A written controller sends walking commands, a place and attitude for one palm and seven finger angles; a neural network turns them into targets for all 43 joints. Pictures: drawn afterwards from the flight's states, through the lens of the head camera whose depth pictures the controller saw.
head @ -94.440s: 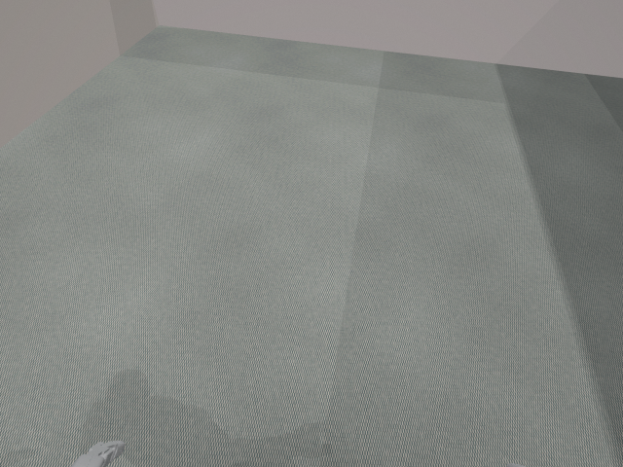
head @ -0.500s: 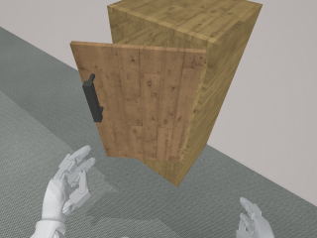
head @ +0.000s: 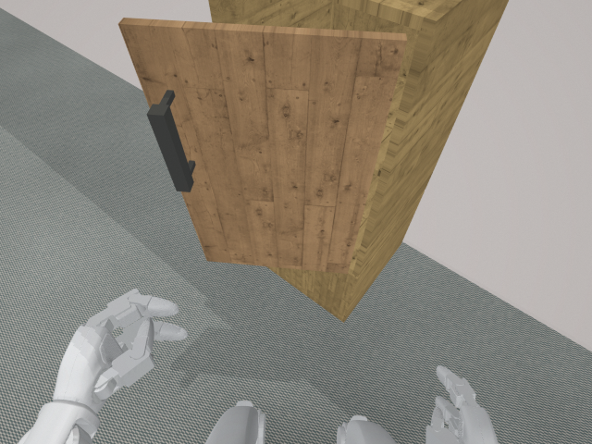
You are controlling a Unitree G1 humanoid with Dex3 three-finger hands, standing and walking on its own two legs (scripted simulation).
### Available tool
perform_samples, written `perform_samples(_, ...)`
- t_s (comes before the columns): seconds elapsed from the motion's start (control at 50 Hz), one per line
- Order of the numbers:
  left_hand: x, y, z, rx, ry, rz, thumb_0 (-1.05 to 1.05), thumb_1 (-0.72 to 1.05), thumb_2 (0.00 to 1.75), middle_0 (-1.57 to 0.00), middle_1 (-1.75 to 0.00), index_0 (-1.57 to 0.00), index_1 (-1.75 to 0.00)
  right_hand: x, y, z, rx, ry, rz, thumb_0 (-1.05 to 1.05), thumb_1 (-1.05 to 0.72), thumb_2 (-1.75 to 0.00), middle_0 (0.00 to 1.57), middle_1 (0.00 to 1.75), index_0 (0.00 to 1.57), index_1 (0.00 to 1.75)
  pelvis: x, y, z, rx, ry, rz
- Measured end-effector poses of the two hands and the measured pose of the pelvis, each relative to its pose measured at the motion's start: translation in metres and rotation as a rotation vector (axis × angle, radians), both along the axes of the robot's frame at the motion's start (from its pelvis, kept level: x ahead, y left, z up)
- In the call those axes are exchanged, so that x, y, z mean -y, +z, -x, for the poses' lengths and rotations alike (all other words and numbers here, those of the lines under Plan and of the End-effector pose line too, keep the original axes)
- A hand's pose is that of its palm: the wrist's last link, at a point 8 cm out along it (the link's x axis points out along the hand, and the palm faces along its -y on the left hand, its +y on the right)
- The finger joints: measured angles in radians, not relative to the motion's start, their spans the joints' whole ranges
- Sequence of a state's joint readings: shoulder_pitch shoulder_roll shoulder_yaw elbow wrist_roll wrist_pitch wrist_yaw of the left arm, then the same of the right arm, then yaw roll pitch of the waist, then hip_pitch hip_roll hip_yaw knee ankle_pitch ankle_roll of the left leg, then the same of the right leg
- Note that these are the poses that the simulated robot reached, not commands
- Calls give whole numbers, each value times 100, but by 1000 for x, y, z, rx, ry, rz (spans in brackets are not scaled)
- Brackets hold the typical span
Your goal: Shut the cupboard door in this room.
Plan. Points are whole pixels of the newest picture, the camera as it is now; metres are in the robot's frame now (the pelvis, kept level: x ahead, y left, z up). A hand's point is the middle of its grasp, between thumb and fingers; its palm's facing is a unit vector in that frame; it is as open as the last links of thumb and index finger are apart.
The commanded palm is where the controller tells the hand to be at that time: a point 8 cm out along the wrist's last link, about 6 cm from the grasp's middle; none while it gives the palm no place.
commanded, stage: raise the hand and make a fist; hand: left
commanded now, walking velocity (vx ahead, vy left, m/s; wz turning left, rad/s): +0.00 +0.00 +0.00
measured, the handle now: (177, 143) +0.54 +0.22 +0.09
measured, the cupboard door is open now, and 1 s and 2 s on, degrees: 33 33 33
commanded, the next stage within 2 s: bring the fist close to the handle in 1.12 s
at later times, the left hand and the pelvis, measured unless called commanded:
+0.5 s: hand (108, 337) +0.22 +0.22 +0.08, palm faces +0.02 -1.00 -0.04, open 3.1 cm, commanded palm +0.20 +0.27 +0.08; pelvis +0.01 +0.03 +0.01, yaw +1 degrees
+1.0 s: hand (129, 326) +0.24 +0.20 +0.08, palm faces -0.04 -1.00 -0.03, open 3.1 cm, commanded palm +0.22 +0.26 +0.09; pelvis +0.02 +0.02 +0.02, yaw +1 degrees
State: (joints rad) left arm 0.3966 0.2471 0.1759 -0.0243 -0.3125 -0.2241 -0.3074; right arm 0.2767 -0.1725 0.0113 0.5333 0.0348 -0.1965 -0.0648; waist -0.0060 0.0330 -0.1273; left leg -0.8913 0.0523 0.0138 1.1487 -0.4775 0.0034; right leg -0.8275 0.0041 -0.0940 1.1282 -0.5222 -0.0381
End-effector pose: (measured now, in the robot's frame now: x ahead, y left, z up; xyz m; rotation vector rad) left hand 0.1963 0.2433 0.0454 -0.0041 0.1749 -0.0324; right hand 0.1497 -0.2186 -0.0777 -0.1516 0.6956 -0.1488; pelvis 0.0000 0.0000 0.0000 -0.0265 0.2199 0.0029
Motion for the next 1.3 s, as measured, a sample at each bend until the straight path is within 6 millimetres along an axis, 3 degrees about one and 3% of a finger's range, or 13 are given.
perform_samples(0.1, -26, 20, 9, 138, 105, -67, 2, 90, 89, -85, -101, -85, -101, 11, 1, 12, -66, 11, 68, 2, -90, -90, 20, 30, 20, 30, -8, 2, -6, -15, 6, 7)
perform_samples(0.22, -15, 9, 3, 149, -27, -29, 2, 90, 90, -96, -113, -96, -113, 12, 4, -5, -33, 42, 117, 2, -90, -90, 20, 30, 20, 30, -20, -3, -5, -27, 15, 23)
perform_samples(0.3, -11, 9, -5, 116, -64, -18, 2, 90, 90, -104, -121, -103, -121, 0, 17, -24, 34, 45, 111, 2, -90, -90, 20, 30, 20, 30, -25, 0, -7, -20, 8, 23)
perform_samples(0.44, -34, 42, -6, 204, 68, -48, 2, 89, 89, -117, -135, -116, -135, -29, 38, -53, 107, 107, 63, 2, -90, -90, 20, 30, 20, 30, -29, 10, -14, 5, 17, 27)
perform_samples(0.52, -32, 33, -6, 151, 34, -40, 2, 90, 90, -123, -142, -122, -142, -39, 42, -59, 113, 149, 52, 1, -90, -90, 20, 30, 20, 30, -30, 12, -15, 12, 27, 32)
perform_samples(0.62, -25, 23, -11, 96, -29, -28, 2, 90, 90, -127, -147, -127, -146, -37, 42, -54, 92, 155, 65, 1, -90, -90, 20, 30, 20, 30, -29, 14, -15, 18, 26, 34)
perform_samples(0.78, -35, 53, -23, 204, 26, -61, 2, 89, 90, -130, -150, -129, -149, -23, 37, -35, 33, 120, 67, 1, -90, -90, 20, 30, 20, 30, -26, 19, -18, 28, 25, 32)
perform_samples(0.94, -16, 33, -23, 86, -32, -29, 2, 90, 90, -130, -150, -130, -150, -5, 34, -23, 8, 75, 72, 2, -90, -90, 20, 30, 20, 30, -20, 21, -19, 25, 13, 16)
perform_samples(1.1, -15, 49, -21, 206, 27, -56, 2, 89, 90, -130, -150, -130, -150, 5, 31, -27, 15, 88, 77, 2, -90, -90, 20, 30, 20, 30, -11, 18, -18, 24, 18, 12)
perform_samples(1.24, -1, 35, -18, 112, -23, -37, 2, 90, 90, -130, -150, -130, -150, 7, 32, -35, 39, 83, 57, 2, -90, -90, 20, 30, 20, 30, -6, 18, -18, 24, 17, 6)
perform_samples(1.3, -2, 38, -20, 134, -13, -51, 2, 89, 90, -130, -150, -130, -150, 8, 32, -37, 46, 87, 62, 1, -90, -90, 20, 30, 20, 30, -3, 18, -18, 23, 17, 5)
